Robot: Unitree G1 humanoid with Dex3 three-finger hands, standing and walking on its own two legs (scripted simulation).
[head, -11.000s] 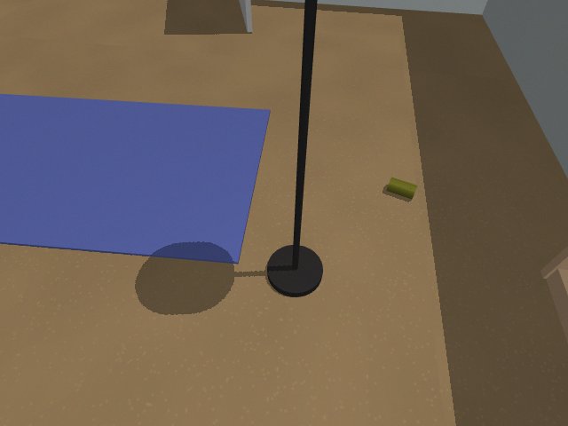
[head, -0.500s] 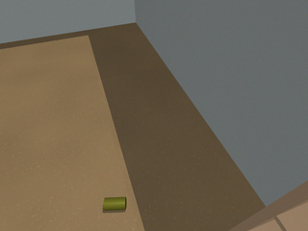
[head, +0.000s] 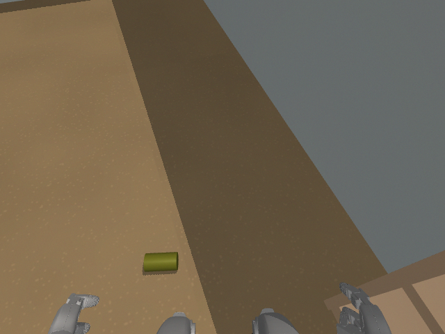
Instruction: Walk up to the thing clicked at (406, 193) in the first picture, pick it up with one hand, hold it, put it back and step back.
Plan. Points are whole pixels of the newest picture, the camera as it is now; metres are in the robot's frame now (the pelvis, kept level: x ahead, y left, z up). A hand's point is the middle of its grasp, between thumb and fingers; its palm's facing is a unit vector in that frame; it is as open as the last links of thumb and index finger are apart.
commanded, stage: rise first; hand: left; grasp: from above
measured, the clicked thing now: (161, 261) +0.42 +0.24 -0.68
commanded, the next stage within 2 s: none
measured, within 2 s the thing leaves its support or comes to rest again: neither
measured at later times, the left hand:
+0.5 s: hand (107, 323) +0.17 +0.27 -0.27, palm faces -0.37 -0.69 -0.62, open 14.1 cm
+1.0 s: hand (128, 283) +0.29 +0.29 -0.45, palm faces -0.47 -0.24 -0.85, open 14.0 cm
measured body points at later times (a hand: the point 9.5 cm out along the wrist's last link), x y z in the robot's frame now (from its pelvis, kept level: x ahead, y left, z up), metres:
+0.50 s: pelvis -0.02 +0.00 -0.13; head +0.12 +0.02 +0.30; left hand +0.19 +0.31 -0.23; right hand +0.18 -0.25 -0.21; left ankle +0.01 +0.13 -0.68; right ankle +0.02 -0.14 -0.68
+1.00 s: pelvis -0.08 +0.00 -0.30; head +0.13 +0.02 +0.09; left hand +0.31 +0.30 -0.40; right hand +0.04 -0.28 -0.43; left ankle +0.01 +0.13 -0.68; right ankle +0.02 -0.14 -0.68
